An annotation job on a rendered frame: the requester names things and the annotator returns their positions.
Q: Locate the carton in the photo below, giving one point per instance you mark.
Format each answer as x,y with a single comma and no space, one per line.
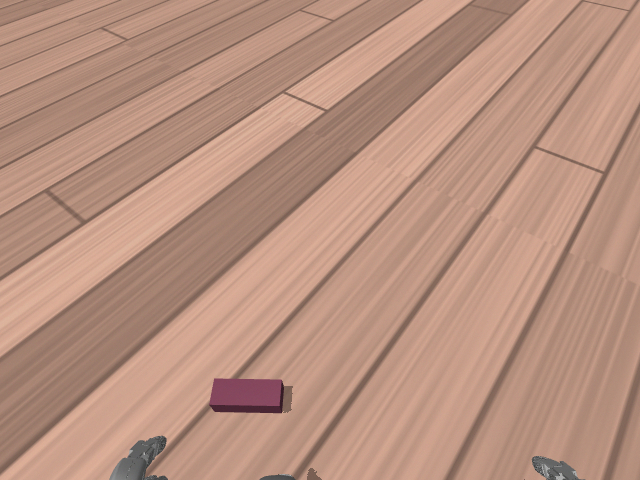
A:
247,395

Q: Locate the right robot hand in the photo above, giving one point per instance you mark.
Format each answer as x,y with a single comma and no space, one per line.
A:
553,470

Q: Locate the left robot hand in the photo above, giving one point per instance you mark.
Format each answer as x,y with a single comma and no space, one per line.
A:
140,457

